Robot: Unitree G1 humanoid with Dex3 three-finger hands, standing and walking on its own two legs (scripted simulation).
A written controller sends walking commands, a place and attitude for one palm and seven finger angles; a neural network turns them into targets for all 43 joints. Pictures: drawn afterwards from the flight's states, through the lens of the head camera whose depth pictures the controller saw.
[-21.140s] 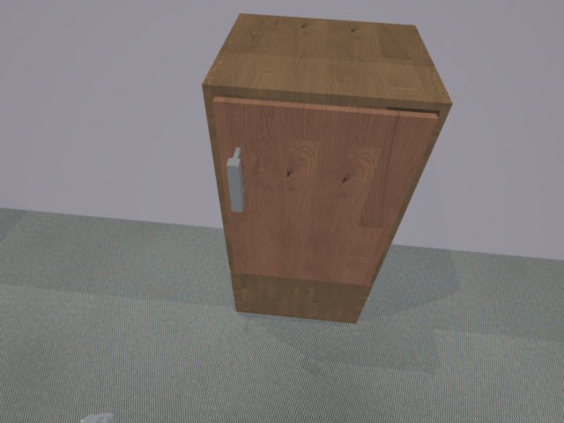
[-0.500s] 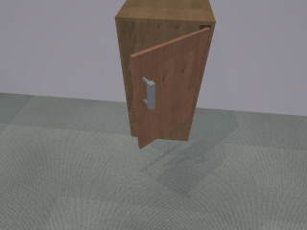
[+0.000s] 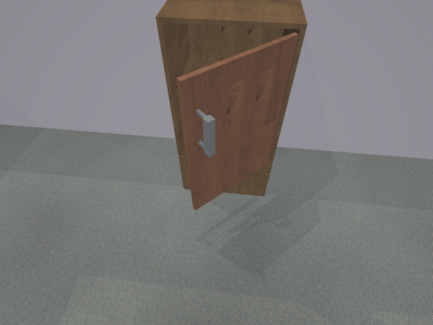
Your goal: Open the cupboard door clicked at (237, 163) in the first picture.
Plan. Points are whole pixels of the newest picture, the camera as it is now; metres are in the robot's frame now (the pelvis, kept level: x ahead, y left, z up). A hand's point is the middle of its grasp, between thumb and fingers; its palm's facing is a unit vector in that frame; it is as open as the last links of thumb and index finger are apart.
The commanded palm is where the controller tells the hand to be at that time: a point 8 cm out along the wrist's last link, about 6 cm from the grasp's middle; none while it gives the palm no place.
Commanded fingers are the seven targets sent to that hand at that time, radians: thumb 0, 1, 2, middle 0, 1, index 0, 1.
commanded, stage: look to check the result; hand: left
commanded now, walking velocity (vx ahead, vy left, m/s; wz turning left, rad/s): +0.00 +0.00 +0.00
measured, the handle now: (204, 133) +0.61 +0.07 -0.04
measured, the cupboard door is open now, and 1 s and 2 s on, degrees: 44 44 44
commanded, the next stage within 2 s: walk to a spot facing it in 0.28 s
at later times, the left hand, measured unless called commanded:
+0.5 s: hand out of the picture +0.02 +0.15 -0.17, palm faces +0.03 -0.98 -0.20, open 7.3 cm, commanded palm none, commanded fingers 0.00 0.90 0.90 -0.20 -0.30 -0.20 -0.30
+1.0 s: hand out of the picture +0.15 +0.17 -0.17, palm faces -0.21 -0.94 -0.27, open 7.3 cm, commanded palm none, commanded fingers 0.00 0.90 0.90 -0.20 -0.30 -0.20 -0.30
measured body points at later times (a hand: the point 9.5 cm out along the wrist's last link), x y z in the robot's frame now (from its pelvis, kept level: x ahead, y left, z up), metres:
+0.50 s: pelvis +0.02 -0.01 +0.00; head +0.04 -0.02 +0.45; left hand +0.02 +0.21 -0.16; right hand +0.02 -0.23 -0.17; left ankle +0.04 +0.13 -0.74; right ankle -0.01 -0.08 -0.74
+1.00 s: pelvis +0.01 -0.02 -0.01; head +0.06 -0.04 +0.44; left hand +0.16 +0.22 -0.15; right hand -0.01 -0.26 -0.17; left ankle +0.04 +0.13 -0.74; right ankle -0.03 -0.13 -0.72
